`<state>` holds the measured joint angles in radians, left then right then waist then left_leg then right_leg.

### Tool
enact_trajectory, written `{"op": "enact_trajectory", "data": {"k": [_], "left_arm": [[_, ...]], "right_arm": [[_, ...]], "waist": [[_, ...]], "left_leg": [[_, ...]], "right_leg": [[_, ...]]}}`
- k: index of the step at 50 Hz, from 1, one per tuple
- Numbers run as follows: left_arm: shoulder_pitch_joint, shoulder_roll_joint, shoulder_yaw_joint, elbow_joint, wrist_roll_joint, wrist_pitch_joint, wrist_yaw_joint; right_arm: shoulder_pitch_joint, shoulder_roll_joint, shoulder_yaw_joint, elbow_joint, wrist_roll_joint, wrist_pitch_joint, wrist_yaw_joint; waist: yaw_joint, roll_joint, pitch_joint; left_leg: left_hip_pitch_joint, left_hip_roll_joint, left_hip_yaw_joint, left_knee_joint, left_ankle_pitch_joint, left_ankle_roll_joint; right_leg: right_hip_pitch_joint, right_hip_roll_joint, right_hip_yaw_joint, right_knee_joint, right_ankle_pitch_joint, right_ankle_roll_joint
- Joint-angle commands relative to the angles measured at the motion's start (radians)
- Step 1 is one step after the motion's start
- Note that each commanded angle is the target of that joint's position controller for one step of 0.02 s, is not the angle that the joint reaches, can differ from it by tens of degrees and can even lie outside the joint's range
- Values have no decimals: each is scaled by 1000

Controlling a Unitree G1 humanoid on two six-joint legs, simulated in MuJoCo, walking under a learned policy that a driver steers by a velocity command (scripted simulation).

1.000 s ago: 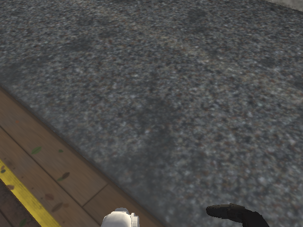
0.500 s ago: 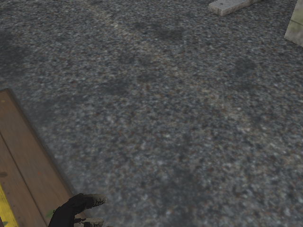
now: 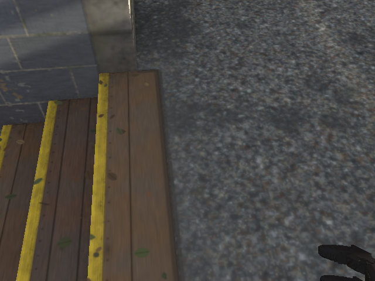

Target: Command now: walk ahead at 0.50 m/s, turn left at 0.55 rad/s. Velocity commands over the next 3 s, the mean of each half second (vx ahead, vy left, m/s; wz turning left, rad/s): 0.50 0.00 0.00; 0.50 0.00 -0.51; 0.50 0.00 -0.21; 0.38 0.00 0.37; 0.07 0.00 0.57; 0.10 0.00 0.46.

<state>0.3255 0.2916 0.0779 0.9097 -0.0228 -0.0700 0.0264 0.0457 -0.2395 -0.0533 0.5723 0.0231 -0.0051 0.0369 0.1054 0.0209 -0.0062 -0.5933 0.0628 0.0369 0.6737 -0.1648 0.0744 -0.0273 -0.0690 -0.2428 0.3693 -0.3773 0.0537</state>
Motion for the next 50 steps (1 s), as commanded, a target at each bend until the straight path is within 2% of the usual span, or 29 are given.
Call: {"op": "enact_trajectory", "data": {"k": [1, 2, 3, 4, 5, 7, 9, 12, 16, 18, 21, 24, 25, 27, 28, 29, 30, 31, 32, 33, 34, 35, 36, 37, 39, 42, 44, 47, 50], "left_arm": [[-39, 191, 43, -58, -14, 5, 4], [-35, 149, 26, -72, 10, -1, 4], [-16, 19, -18, -143, 49, -31, -11], [-73, 88, -10, -145, 11, -74, -27], [-149, 117, 0, -168, -25, -85, -32], [-163, 97, -4, -154, 4, -75, -23], [-107, 90, 3, -143, 1, -41, -27], [-140, 46, -5, -154, 7, -6, -21], [-238, 28, -8, -177, 7, -5, -27], [-289, 18, -11, -192, 3, -7, -37], [-374, 1, -19, -225, 1, -6, -56], [-418, -8, -24, -260, 0, -7, -81], [-418, -5, -23, -269, 1, -7, -90], [-368, 29, -9, -275, 6, -6, -100], [-291, 61, 7, -263, 8, -4, -100], [-135, 108, 32, -229, 7, -3, -95], [27, 184, 59, -200, 13, 0, -77], [43, 272, 71, -202, 3, -6, -73], [119, 198, 53, -212, 4, 2, -65], [70, 155, 44, -215, 10, 6, -56], [-11, 133, 36, -239, 5, 8, -50], [-79, 107, 28, -256, 8, 8, -47], [-111, 84, 18, -273, 20, 5, -43], [-128, 77, 17, -278, 22, 3, -41], [-127, 84, 19, -273, 14, -1, -34], [-104, 118, 30, -261, 8, 5, -17], [-73, 121, 32, -251, 0, 14, -13], [-15, 121, 34, -240, -7, 24, -14], [4, 114, 35, -240, -2, 30, -13]], "right_arm": [[151, -124, -65, -24, -8, -12, 1], [350, -194, -99, 23, -4, -9, -14], [355, -317, -107, 17, -2, -20, -26], [440, -255, -88, 12, -17, -33, -26], [395, -205, -74, 27, -28, -44, -25], [233, -126, -46, 12, -18, -50, -23], [175, -80, -30, 21, -31, -65, -17], [201, -110, -39, 64, -38, -91, -19], [241, -119, -41, 113, -44, -100, -35], [252, -129, -44, 129, -38, -103, -39], [294, -138, -50, 163, -32, -98, -47], [322, -144, -57, 188, -24, -80, -51], [316, -150, -59, 190, -21, -73, -54], [284, -181, -67, 177, -18, -59, -65], [277, -196, -70, 173, -18, -51, -72], [260, -203, -69, 170, -12, -46, -78], [270, -185, -61, 150, -21, -56, -84], [394, -33, -10, 106, -54, -84, -59], [287, -117, -20, 98, -25, -124, -41], [199, -143, -29, 66, 13, -141, -33], [158, -134, -21, 52, 2, -151, -39], [132, -139, -27, 44, -26, -150, -49], [146, -146, -36, 38, -32, -138, -53], [162, -139, -38, 34, -34, -125, -55], [169, -114, -33, 35, -39, -105, -59], [74, -72, -14, 14, -49, -100, -61], [-1, -56, -6, 3, -41, -103, -54], [-81, -79, -11, -16, -19, -113, -40], [-81, -117, -31, -23, -14, -127, -24]], "waist": [[-161, -87, -82], [-250, -24, -177], [-166, 245, -221], [-240, 183, -380], [-232, 128, -258], [-151, 19, -144], [-85, 47, -103], [-78, 25, -48], [-113, 25, -8], [-134, 36, 12], [-173, 29, 52], [-191, 26, 75], [-184, 36, 71], [-146, 85, 13], [-103, 106, -40], [-18, 85, -113], [42, 0, -216], [-68, -284, -343], [29, -193, -453], [33, -155, -315], [-6, -51, -217], [-49, -7, -147], [-90, -21, -122], [-114, -39, -102], [-133, -46, -65], [-110, -57, -35], [-73, -85, -38], [-32, -104, -42], [-43, -123, -46]], "left_leg": [[338, -130, 108, -150, -11, 73], [674, -44, -61, -144, 5, 124], [950, 239, -589, -232, -32, 275], [1006, 322, -842, -385, -131, 357], [935, 291, -685, -371, -48, 307], [631, 212, -427, -366, 124, 222], [469, 165, -320, -422, 184, 192], [407, 161, -217, -483, 234, 180], [437, 137, -83, -500, 281, 124], [460, 136, -39, -515, 261, 101], [563, 164, -10, -510, 255, 87], [686, 199, 13, -452, 341, 77], [706, 206, 26, -421, 421, 68], [711, 196, 67, -304, 770, 39], [708, 186, 84, -191, 930, 22], [646, 151, 116, 9, 965, -7], [389, 114, 117, 307, 679, -48], [-86, -105, 32, 700, -333, -120], [-194, -113, -160, 806, -380, -102], [-279, -61, -157, 801, -296, -86], [-256, -17, -144, 718, -215, -77], [-194, 11, -133, 639, -180, -84], [-116, 32, -137, 602, -170, -89], [-85, 37, -133, 563, -169, -98], [-67, 44, -108, 457, -162, -119], [-17, 13, -76, 230, 19, -145], [41, -23, -71, 68, 151, -147], [74, -61, -88, -68, 198, -143], [114, -75, -107, -162, 124, -107]], "right_leg": [[-48, -179, 43, 250, 863, -142], [-298, -141, 35, 534, 662, -100], [-746, 26, 80, 895, -139, -45], [-868, 51, 296, 1041, -176, -52], [-949, 1, 294, 1057, -84, -63], [-820, -79, 289, 930, 56, -63], [-711, -98, 302, 868, 119, -59], [-745, -87, 310, 801, 230, -49], [-761, -43, 337, 577, 445, -55], [-739, -25, 315, 461, 519, -64], [-769, -15, 288, 349, 521, -78], [-811, -7, 255, 286, 407, -103], [-792, 4, 232, 272, 351, -117], [-647, 65, 158, 259, 243, -151], [-531, 108, 128, 252, 205, -171], [-313, 151, 121, 173, 274, -205], [29, 42, 312, 184, 389, -261], [418, -233, 886, 126, 269, -477], [490, -244, 1046, -6, 165, -480], [410, -217, 899, -23, 176, -429], [242, -179, 792, -34, 247, -400], [78, -150, 719, -51, 357, -385], [-35, -126, 670, -78, 428, -382], [-101, -107, 652, -100, 444, -383], [-195, -81, 590, -118, 503, -376], [-294, -12, 502, -113, 498, -331], [-305, 19, 485, -90, 450, -301], [-242, -6, 561, -41, 357, -292], [-148, -44, 659, 40, 287, -273]]}}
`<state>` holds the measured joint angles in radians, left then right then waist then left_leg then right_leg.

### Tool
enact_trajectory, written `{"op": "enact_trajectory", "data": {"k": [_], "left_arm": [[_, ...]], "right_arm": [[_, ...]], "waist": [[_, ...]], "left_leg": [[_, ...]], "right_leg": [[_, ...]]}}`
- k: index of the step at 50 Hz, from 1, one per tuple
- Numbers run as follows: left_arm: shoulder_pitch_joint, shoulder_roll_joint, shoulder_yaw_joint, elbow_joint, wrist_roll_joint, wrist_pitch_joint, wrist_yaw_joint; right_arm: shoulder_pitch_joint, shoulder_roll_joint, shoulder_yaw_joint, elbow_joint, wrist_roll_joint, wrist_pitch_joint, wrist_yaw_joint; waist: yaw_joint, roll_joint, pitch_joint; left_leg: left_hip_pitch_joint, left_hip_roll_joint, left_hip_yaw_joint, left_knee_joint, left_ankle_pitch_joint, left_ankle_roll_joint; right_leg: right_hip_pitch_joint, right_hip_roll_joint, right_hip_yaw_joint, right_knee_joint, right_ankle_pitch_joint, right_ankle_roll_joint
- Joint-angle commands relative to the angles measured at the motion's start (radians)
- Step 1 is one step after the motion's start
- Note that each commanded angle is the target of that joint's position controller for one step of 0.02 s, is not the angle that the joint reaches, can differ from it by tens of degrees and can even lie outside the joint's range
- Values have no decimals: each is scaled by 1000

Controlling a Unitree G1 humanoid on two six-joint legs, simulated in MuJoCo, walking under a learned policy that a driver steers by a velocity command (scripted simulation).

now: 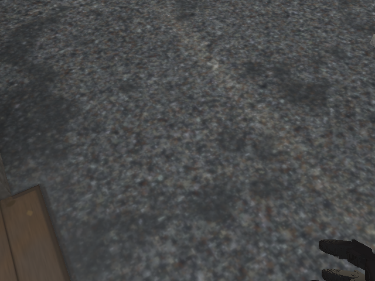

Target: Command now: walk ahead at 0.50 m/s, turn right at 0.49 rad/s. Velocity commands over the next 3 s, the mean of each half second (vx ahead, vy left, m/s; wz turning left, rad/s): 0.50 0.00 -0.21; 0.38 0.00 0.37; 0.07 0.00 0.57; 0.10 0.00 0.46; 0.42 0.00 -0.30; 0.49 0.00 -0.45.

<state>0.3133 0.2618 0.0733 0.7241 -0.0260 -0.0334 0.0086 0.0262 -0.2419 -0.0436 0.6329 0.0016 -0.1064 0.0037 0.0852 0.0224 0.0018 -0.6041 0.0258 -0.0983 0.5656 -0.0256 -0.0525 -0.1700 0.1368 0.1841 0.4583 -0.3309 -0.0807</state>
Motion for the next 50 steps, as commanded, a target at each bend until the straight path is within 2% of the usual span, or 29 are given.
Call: {"op": "enact_trajectory", "data": {"k": [1, 2, 3, 4, 5, 6, 7, 8, 9, 10, 12, 15, 17, 20, 23, 25, 26, 27, 28, 29, 30, 32, 33, 36, 39, 43, 47, 49, 50], "left_arm": [[9, 137, 39, -56, 5, -6, 5], [1, 117, 33, -62, 8, -9, 3], [-17, 72, 18, -77, 15, -18, -2], [72, 20, 1, -91, 13, -27, -1], [122, 51, -3, -82, -8, -33, 0], [63, 127, 14, -84, -11, -36, -1], [-42, 136, 16, -104, -1, -33, -4], [-102, 119, 13, -125, 17, -35, -5], [-117, 105, 15, -131, 27, -36, -7], [-101, 87, 12, -128, 24, -35, -10], [-84, 59, 4, -116, 22, -33, -11], [-166, 31, -14, -124, 28, -38, -14], [-229, 17, -22, -129, 25, -43, -19], [-310, 32, -19, -146, 10, -46, -29], [-360, 52, -11, -172, 5, -54, -40], [-285, 77, 6, -160, 10, -63, -41], [-172, 113, 26, -131, 18, -66, -34], [4, 177, 48, -108, 34, -68, -22], [101, 277, 70, -92, 48, -59, -14], [144, 203, 55, -77, 37, -54, -16], [91, 157, 37, -77, 30, -54, -15], [-30, 89, 13, -78, 34, -56, -21], [-67, 69, 8, -75, 39, -63, -23], [-95, 77, 17, -48, 40, -83, -21], [-117, 106, 28, -25, 45, -81, -3], [-102, 146, 39, 1, 32, -56, 23], [-98, 189, 57, 13, 0, -31, 31], [-125, 199, 64, 5, -17, -19, 38], [-100, 174, 56, 5, -13, -17, 35]], "right_arm": [[-24, -121, -47, -74, 8, -32, 12], [47, -133, -57, -57, 1, -36, 9], [163, -168, -71, -45, -16, -41, 3], [307, -244, -90, -25, -38, -39, -4], [387, -246, -99, 24, -14, -26, 5], [352, -167, -78, 9, 8, -20, 4], [307, -133, -67, 2, 4, -9, -1], [261, -119, -58, 2, -5, -2, 1], [233, -101, -50, 4, -9, -1, 3], [217, -90, -43, 8, -13, -2, 5], [219, -93, -43, 30, -6, -5, 7], [237, -146, -56, 57, 2, 2, -1], [258, -165, -60, 76, 13, 9, -3], [317, -187, -63, 105, 23, 16, 0], [351, -199, -65, 127, 30, 30, 3], [336, -207, -66, 131, 33, 42, -2], [338, -190, -60, 131, 30, 44, -4], [315, -141, -40, 110, 16, 39, -4], [403, -45, -8, 80, 11, 20, -5], [386, -114, -25, 94, 26, 10, -8], [326, -168, -43, 78, 38, 10, -8], [248, -148, -43, 64, 24, 25, -9], [256, -138, -48, 66, 21, 38, -8], [268, -93, -44, 68, 24, 66, -7], [214, -76, -41, 44, 9, 73, -6], [93, -46, -26, 5, 2, 70, 23], [66, -98, -48, -42, 1, 83, 49], [172, -141, -74, -27, -3, 84, 50], [273, -192, -99, -1, -4, 82, 38]], "waist": [[-45, -139, -58], [-83, -144, -85], [-141, -115, -175], [-148, 77, -315], [-153, 324, -338], [-174, 186, -207], [-176, 92, -107], [-154, 38, -35], [-127, 36, -10], [-102, 54, -5], [-86, 85, -15], [-103, 63, -15], [-127, 64, -10], [-162, 68, -2], [-171, 74, 19], [-110, 71, -4], [-57, 55, -69], [28, -3, -195], [18, -263, -329], [48, -265, -357], [37, -198, -229], [-19, -134, -91], [-52, -149, -54], [-94, -124, -15], [-109, -92, 12], [-64, -95, 5], [-71, -116, -25], [-134, -109, -77], [-176, -50, -131]], "left_leg": [[181, -38, 40, -85, -22, 41], [292, -40, 57, -121, -22, 71], [491, 56, -20, -93, -24, 129], [834, 263, -339, -106, -84, 269], [927, 394, -705, -226, -362, 387], [844, 363, -675, -268, -544, 357], [732, 317, -533, -271, -518, 314], [606, 276, -432, -291, -408, 296], [526, 243, -360, -311, -302, 283], [466, 213, -301, -331, -231, 271], [423, 185, -220, -357, -125, 278], [404, 171, -116, -377, -5, 276], [390, 154, -60, -378, 12, 260], [426, 168, -46, -362, -11, 251], [481, 204, -83, -320, -17, 239], [481, 193, -92, -234, 73, 213], [446, 150, -60, -113, 182, 188], [305, 91, -9, 141, 87, 144], [-69, -39, 92, 517, -359, 68], [-191, -37, -16, 682, -538, 60], [-250, 8, -26, 739, -465, 64], [-200, 69, 3, 675, -328, 62], [-147, 90, -6, 640, -286, 61], [-103, 94, -13, 597, -207, 49], [-104, 79, 6, 446, -102, 29], [16, 48, 93, 181, 73, 43], [60, 19, 126, 80, -43, 93], [206, -42, 170, -15, -65, 137], [371, -80, 166, -100, 65, 170]], "right_leg": [[2, -250, 241, -16, 254, -126], [-5, -221, 224, 50, 329, -103], [-71, -178, 168, 226, 348, -67], [-332, -58, 38, 548, 123, 5], [-573, -31, -27, 775, -256, 48], [-671, -86, 6, 865, -204, 52], [-686, -122, -23, 884, -115, 52], [-669, -149, -47, 839, -57, 48], [-628, -183, -52, 778, -13, 47], [-576, -201, -68, 737, 6, 50], [-538, -212, -104, 660, 30, 64], [-505, -227, -138, 459, 157, 82], [-443, -214, -158, 315, 254, 89], [-389, -191, -172, 183, 310, 93], [-358, -174, -177, 101, 253, 64], [-223, -145, -197, 19, 233, 36], [-49, -135, -201, -1, 229, 11], [215, -276, -66, 26, 260, -48], [552, -541, 317, -19, 180, -188], [536, -562, 488, -106, 53, -226], [433, -533, 353, -121, 36, -187], [199, -446, 152, -184, 108, -140], [112, -418, 83, -222, 157, -124], [20, -406, -45, -288, 302, -117], [13, -391, -193, -258, 637, -101], [13, -364, -320, -219, 706, -68], [124, -411, -325, -99, 770, -44], [133, -385, -349, 90, 871, -9], [81, -320, -375, 283, 785, 33]]}}
Over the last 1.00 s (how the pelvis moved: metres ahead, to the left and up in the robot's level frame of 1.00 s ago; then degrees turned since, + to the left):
0.55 -0.05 0.01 -21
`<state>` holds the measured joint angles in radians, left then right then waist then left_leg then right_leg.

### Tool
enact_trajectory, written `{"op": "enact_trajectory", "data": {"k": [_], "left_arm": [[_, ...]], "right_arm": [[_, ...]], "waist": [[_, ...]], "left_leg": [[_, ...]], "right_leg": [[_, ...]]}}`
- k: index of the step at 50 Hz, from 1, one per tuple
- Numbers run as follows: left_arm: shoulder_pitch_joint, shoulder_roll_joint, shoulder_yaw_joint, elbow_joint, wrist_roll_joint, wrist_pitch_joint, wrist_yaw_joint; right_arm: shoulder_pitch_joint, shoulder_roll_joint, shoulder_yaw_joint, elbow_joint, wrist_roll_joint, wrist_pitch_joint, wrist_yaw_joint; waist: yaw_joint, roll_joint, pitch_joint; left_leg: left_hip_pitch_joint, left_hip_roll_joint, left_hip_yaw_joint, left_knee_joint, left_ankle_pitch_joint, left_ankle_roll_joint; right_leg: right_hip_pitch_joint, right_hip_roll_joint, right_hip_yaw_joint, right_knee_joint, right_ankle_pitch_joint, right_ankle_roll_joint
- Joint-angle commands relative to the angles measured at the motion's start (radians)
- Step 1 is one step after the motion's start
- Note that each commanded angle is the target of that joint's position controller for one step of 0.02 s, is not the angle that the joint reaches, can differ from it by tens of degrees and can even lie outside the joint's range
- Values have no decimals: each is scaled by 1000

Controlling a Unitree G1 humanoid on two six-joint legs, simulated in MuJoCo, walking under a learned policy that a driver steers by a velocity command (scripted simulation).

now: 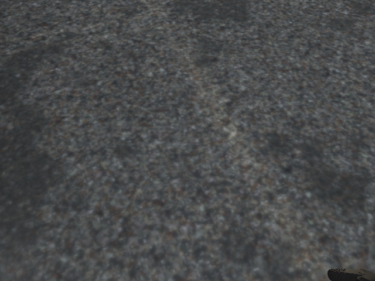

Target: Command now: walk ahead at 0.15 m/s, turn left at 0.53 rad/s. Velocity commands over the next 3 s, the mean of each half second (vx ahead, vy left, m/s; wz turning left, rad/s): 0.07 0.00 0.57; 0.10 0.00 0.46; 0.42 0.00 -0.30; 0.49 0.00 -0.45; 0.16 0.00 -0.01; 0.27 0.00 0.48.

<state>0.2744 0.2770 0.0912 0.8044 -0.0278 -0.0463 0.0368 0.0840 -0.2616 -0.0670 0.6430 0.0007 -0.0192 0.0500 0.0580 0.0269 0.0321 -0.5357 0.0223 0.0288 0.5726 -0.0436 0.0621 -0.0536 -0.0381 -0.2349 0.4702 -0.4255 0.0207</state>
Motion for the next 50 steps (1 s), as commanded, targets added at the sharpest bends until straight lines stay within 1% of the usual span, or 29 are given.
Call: {"op": "enact_trajectory", "data": {"k": [1, 2, 3, 4, 5, 6, 9, 11, 14, 19, 22, 23, 24, 25, 26, 27, 29, 32, 34, 38, 40, 42, 43, 44, 45, 46, 47, 48, 50], "left_arm": [[-16, 98, 16, -101, 40, -7, 1], [81, 54, -11, -129, 59, -14, -15], [21, 133, 3, -112, 33, -17, -27], [-57, 136, 1, -136, 13, -10, -25], [-74, 121, 1, -128, 24, 2, -10], [-85, 133, 7, -130, 39, 17, 4], [-64, 106, 4, -129, 43, 38, 9], [-79, 88, -3, -129, 43, 39, 14], [-123, 78, -8, -138, 40, 42, 13], [-155, 84, -5, -154, 29, 29, -2], [-95, 84, 3, -138, 24, 15, -19], [-60, 117, 17, -129, 31, 14, -20], [-55, 206, 36, -139, 57, 20, -15], [-71, 231, 44, -141, 88, 23, -18], [-132, 173, 29, -175, 83, 19, -11], [-177, 127, 18, -187, 68, 20, -3], [-200, 97, 7, -195, 38, 27, 4], [-151, 107, 7, -187, 45, 43, 14], [-112, 132, 16, -177, 47, 52, 19], [-115, 185, 35, -171, 35, 59, 9], [-89, 195, 38, -157, 16, 56, -2], [-112, 189, 31, -146, -7, 53, -13], [-103, 152, 18, -134, -6, 48, -20], [-104, 80, -6, -130, 14, 38, -32], [-148, -8, -38, -183, 53, 22, -50], [-240, 104, -4, -217, 18, 3, -41], [-261, 159, 14, -218, -8, -4, -40], [-231, 164, 19, -196, -5, -9, -41], [-166, 149, 19, -153, 20, -14, -42]], "right_arm": [[267, -275, -98, -23, -5, -1, -36], [196, -325, -89, -67, -19, -6, -39], [199, -251, -73, -88, -14, -1, -31], [143, -206, -59, -90, -6, -3, -31], [102, -171, -50, -87, 10, 2, -35], [67, -148, -42, -91, 16, 9, -42], [32, -168, -49, -103, -11, 17, -54], [46, -181, -56, -100, -7, 20, -67], [40, -184, -59, -106, 2, 36, -83], [52, -179, -60, -112, 1, 55, -82], [43, -172, -57, -117, 15, 68, -81], [64, -152, -52, -115, 20, 71, -84], [86, -108, -42, -127, 20, 70, -83], [60, -153, -58, -155, 23, 53, -80], [84, -217, -80, -131, 5, 45, -75], [112, -220, -87, -97, 12, 51, -73], [143, -171, -75, -68, 12, 74, -78], [76, -119, -53, -98, 28, 81, -73], [29, -104, -43, -122, 26, 80, -70], [19, -93, -29, -140, 19, 78, -52], [39, -100, -30, -132, 20, 80, -44], [127, -93, -32, -93, 20, 74, -34], [197, -95, -37, -55, 23, 69, -33], [287, -111, -42, -24, 25, 62, -38], [346, -224, -59, -25, 11, 51, -51], [352, -269, -68, -42, -13, 22, -43], [299, -217, -51, -39, -14, -1, -43], [255, -176, -36, -33, -6, -17, -47], [198, -146, -21, -30, 1, -28, -63]], "waist": [[-140, 151, -239], [-49, 283, -394], [-128, 109, -464], [-114, 68, -358], [-84, -15, -255], [-63, 2, -207], [-24, 68, -182], [-32, 64, -199], [-49, 79, -201], [-77, 132, -174], [-40, 141, -160], [-32, 107, -159], [-59, -109, -151], [-61, -360, -107], [-73, -263, -106], [-90, -188, -103], [-88, -146, -85], [-47, -176, -73], [-15, -204, -93], [-5, -238, -120], [-2, -235, -129], [-58, -213, -108], [-85, -178, -109], [-115, -66, -133], [-120, 243, -142], [-181, 217, -82], [-155, 169, 11], [-124, 167, 57], [-83, 148, 58]], "left_leg": [[561, 130, -236, -64, 577, 138], [791, 376, -685, -101, 689, 392], [743, 334, -636, -163, 476, 362], [648, 285, -530, -178, 321, 304], [516, 230, -453, -199, 211, 245], [401, 197, -416, -221, 142, 215], [233, 131, -369, -251, 138, 195], [236, 121, -372, -242, 126, 193], [221, 99, -406, -246, -87, 169], [228, 89, -497, -234, -220, 148], [217, 57, -524, -179, -189, 111], [153, 13, -492, -124, -251, 69], [-3, -91, -335, 84, -432, 5], [-127, -189, -173, 322, -575, -49], [-127, -127, -207, 513, -528, -81], [-117, -118, -190, 589, -466, -96], [-143, -102, -163, 700, -384, -130], [-154, -73, -88, 610, -325, -159], [-137, -41, -70, 498, -337, -171], [49, -12, -9, 277, -388, -145], [132, -28, 22, 162, -378, -111], [306, -49, 53, -51, -267, -50], [446, -73, 61, -130, -254, -21], [624, 0, -65, -168, -285, 9], [738, 280, -478, -244, -361, 122], [584, 383, -692, -369, -497, 275], [542, 346, -632, -405, -609, 257], [513, 297, -549, -416, -608, 215], [492, 232, -398, -431, -448, 150]], "right_leg": [[-301, -64, 34, 599, 351, 5], [-600, 112, 186, 938, -315, 60], [-624, 60, 344, 975, -237, 42], [-659, 31, 333, 939, -150, 26], [-660, -4, 322, 854, -82, 28], [-619, -24, 324, 777, -38, 30], [-502, 7, 301, 661, 24, 37], [-499, 20, 309, 574, 46, 51], [-479, 30, 327, 467, 104, 60], [-403, 58, 331, 288, 86, 44], [-257, 76, 300, 30, 169, 4], [-151, 8, 336, -57, 219, -26], [-62, -217, 542, -123, 265, -122], [-130, -362, 766, -191, 431, -270], [-143, -369, 728, -169, 487, -290], [-149, -304, 610, -140, 504, -241], [-120, -232, 482, -114, 530, -197], [-69, -194, 373, -128, 535, -206], [-7, -218, 359, -122, 547, -221], [-55, -253, 312, -113, 570, -232], [-85, -261, 322, -137, 339, -229], [-199, -245, 313, -128, 104, -201], [-289, -213, 277, -78, 25, -165], [-431, -156, 200, 82, -64, -94], [-712, -33, 80, 453, -225, 9], [-829, -8, 227, 595, -209, 6], [-861, -46, 266, 641, -102, -10], [-869, -62, 273, 634, 10, -21], [-829, -84, 281, 601, 171, -14]]}}
Over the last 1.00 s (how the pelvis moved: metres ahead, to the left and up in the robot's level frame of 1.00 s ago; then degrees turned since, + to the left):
0.49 -0.02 -0.01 9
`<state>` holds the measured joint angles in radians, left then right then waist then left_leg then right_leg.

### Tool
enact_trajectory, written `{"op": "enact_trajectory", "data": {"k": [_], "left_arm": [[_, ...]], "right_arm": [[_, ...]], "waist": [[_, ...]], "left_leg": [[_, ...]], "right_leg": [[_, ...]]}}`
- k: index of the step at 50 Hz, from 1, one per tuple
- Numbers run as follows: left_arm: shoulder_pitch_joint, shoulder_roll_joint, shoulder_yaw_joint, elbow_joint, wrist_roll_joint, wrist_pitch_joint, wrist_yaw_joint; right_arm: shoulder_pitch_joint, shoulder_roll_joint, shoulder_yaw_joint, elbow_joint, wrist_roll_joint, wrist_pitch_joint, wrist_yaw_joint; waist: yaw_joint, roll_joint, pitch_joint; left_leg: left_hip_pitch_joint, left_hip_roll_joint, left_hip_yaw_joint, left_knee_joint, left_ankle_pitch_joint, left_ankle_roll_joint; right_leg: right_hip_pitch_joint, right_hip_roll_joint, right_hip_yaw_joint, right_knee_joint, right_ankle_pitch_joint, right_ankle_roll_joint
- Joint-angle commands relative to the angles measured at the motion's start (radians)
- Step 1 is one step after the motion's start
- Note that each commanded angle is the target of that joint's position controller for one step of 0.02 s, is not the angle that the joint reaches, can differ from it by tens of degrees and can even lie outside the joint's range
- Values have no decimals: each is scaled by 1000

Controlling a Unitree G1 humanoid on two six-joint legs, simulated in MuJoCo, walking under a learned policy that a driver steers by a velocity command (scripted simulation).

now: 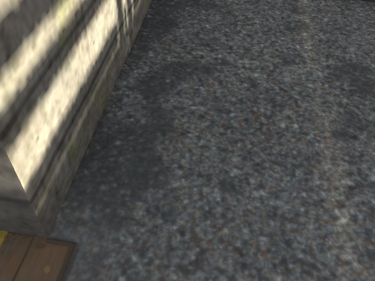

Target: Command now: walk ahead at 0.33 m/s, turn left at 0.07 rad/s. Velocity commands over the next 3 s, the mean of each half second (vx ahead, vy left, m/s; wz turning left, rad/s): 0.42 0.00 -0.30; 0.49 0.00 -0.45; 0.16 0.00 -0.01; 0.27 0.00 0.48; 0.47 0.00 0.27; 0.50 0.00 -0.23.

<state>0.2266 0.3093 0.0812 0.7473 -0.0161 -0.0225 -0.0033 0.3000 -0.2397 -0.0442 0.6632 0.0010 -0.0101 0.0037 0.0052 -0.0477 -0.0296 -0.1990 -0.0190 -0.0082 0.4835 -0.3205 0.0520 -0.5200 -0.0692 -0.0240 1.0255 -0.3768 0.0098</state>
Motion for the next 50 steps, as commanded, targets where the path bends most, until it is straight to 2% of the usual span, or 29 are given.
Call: {"op": "enact_trajectory", "data": {"k": [1, 4, 8, 15, 16, 18, 19, 20, 21, 22, 23, 24, 25, 26, 27, 28, 30, 32, 35, 38, 41, 43, 44, 45, 46, 47, 48, 49, 50], "left_arm": [[-100, 107, 28, -81, 13, -42, -6], [-83, 67, 17, -61, 2, -41, -12], [-143, 41, 2, -81, -13, -35, -23], [-271, 10, -27, -157, -9, -49, -72], [-267, 17, -25, -167, -9, -50, -78], [-198, 57, -7, -168, -5, -45, -79], [-78, 99, 15, -145, -6, -41, -74], [79, 153, 43, -114, -11, -36, -59], [220, 235, 68, -91, -12, -22, -35], [188, 269, 63, -108, -18, -32, -35], [194, 185, 41, -114, -9, -33, -32], [159, 152, 31, -111, -2, -37, -28], [92, 142, 26, -118, -2, -41, -27], [38, 110, 17, -131, 4, -45, -25], [3, 103, 11, -149, 15, -45, -21], [-15, 104, 13, -152, 14, -46, -18], [-15, 111, 14, -141, 6, -52, -10], [-2, 132, 19, -129, 4, -51, 1], [43, 143, 23, -108, -7, -39, 10], [102, 153, 27, -85, -16, -28, 14], [122, 131, 21, -70, -9, -22, 17], [115, 110, 15, -70, 0, -18, 12], [116, 62, -4, -82, 8, -21, 7], [258, -4, -26, -87, -1, -32, 6], [279, 28, -29, -83, -21, -40, 7], [165, 121, -6, -93, -28, -40, 9], [61, 130, -4, -119, -17, -39, 10], [9, 114, -7, -137, 0, -41, 8], [6, 96, -6, -141, 7, -43, 4]], "right_arm": [[-14, -165, -41, -45, -10, -42, -20], [29, -151, -40, -12, -17, -57, -23], [54, -159, -42, 22, -18, -68, -20], [105, -192, -53, 88, 8, -57, -19], [98, -201, -54, 91, 10, -52, -21], [85, -236, -62, 89, 10, -42, -32], [76, -249, -64, 87, 8, -34, -38], [72, -250, -61, 81, 11, -34, -44], [101, -191, -40, 49, -8, -50, -44], [158, -87, 0, 17, -16, -84, -26], [46, -191, -26, 2, 14, -119, -7], [-36, -199, -24, -31, 42, -135, 0], [-63, -177, -18, -41, 26, -143, -5], [-66, -184, -26, -37, 1, -138, -12], [-44, -184, -30, -34, -6, -125, -11], [-22, -177, -29, -31, -12, -113, -12], [-16, -156, -24, -28, -22, -93, -15], [-92, -133, -13, -53, -28, -88, -18], [-227, -100, 2, -76, -20, -99, -10], [-299, -125, -6, -95, 3, -110, 3], [-269, -164, -24, -85, 5, -121, 17], [-157, -187, -43, -60, -1, -128, 13], [-35, -225, -57, -49, -17, -133, 7], [93, -319, -81, -24, -32, -127, 4], [166, -286, -83, 23, -2, -114, 17], [116, -209, -60, 8, 10, -111, 15], [52, -179, -48, -2, 1, -102, 11], [10, -158, -37, -1, -7, -97, 11], [-17, -139, -29, 1, -12, -97, 9]], "waist": [[-23, 196, 106], [-33, 144, 74], [-64, 143, 108], [-105, 118, 175], [-91, 128, 159], [-37, 179, 66], [32, 188, -15], [118, 158, -104], [150, 13, -222], [61, -207, -368], [133, -93, -360], [121, -45, -211], [65, 63, -101], [29, 65, -52], [-4, 37, -22], [-23, 18, -8], [-38, 13, 16], [-20, 11, 45], [39, -10, 45], [69, -29, 31], [50, -62, 13], [-15, -73, -22], [-74, -26, -133], [-57, 218, -299], [-72, 374, -318], [-101, 226, -162], [-96, 146, -67], [-77, 113, 7], [-47, 128, 34]], "left_leg": [[147, 251, -302, -349, -64, 143], [187, 237, -171, -354, 122, 128], [183, 236, -46, -372, 222, 115], [289, 291, 69, -333, 416, 99], [305, 291, 89, -289, 561, 89], [338, 287, 125, -129, 1011, 64], [322, 271, 149, 36, 1164, 45], [189, 238, 172, 258, 1127, 11], [-143, 166, 167, 597, 686, -33], [-464, -54, 15, 942, -212, -85], [-560, 6, -144, 992, -178, -64], [-590, 49, -121, 947, -109, -43], [-565, 92, -105, 838, -50, -37], [-511, 122, -99, 753, -13, -42], [-458, 133, -99, 732, 8, -50], [-437, 137, -91, 698, 19, -66], [-420, 137, -66, 616, 49, -102], [-417, 123, -45, 476, 164, -129], [-323, 66, -29, 205, 382, -136], [-279, 31, -53, 83, 415, -132], [-256, 41, -71, 27, 339, -87], [-95, 25, -32, -26, 276, -31], [115, 126, -120, -3, 262, 31], [493, 350, -494, -15, 147, 195], [555, 435, -817, -169, -156, 258], [443, 397, -735, -202, -279, 210], [319, 354, -592, -205, -201, 173], [202, 312, -489, -226, -82, 170], [128, 276, -419, -248, 7, 161]], "right_leg": [[-338, -50, 63, 54, 192, 3], [-343, -42, 68, 13, 314, 23], [-308, -3, 91, -167, 425, 29], [-260, 19, -4, -402, 375, -47], [-218, 37, -28, -421, 331, -67], [-62, 107, -92, -413, 234, -110], [97, 150, -111, -424, 216, -137], [369, 166, -79, -474, 274, -178], [740, -22, 232, -483, 209, -266], [968, -271, 830, -645, 44, -456], [948, -251, 809, -719, -9, -407], [811, -214, 650, -726, 41, -358], [633, -168, 540, -741, 142, -329], [514, -131, 464, -756, 237, -313], [420, -106, 431, -785, 288, -318], [362, -95, 417, -808, 319, -327], [267, -76, 353, -826, 394, -330], [203, -38, 295, -828, 419, -308], [169, 18, 249, -788, 346, -248], [238, -13, 329, -739, 270, -232], [367, -72, 403, -647, 270, -206], [377, -40, 392, -530, 404, -172], [315, 12, 338, -319, 389, -137], [13, 150, 215, 44, 112, -57], [-199, 164, 191, 230, -195, -33], [-277, 110, 216, 301, -126, -37], [-281, 70, 173, 293, -49, -39], [-267, 40, 153, 239, 3, -39], [-225, 5, 147, 176, 47, -39]]}}
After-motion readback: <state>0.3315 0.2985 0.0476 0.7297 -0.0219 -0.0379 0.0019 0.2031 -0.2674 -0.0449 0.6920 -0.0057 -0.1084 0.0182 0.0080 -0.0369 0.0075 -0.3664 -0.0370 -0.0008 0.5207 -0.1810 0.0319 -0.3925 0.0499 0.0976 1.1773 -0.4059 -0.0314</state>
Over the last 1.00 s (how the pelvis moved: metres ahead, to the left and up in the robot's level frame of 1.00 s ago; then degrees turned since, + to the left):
0.08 0.01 0.01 32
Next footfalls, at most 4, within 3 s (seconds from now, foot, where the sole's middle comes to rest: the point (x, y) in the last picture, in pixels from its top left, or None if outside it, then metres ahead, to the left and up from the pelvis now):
0.40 right None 0.33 -0.16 -0.78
0.88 left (197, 246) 0.66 -0.05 -0.78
1.30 right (275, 227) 0.75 -0.36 -0.78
1.70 left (206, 237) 0.70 -0.09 -0.78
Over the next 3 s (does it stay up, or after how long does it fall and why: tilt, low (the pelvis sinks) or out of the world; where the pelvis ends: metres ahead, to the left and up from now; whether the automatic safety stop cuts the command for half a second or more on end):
stays up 1.26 -0.23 0.00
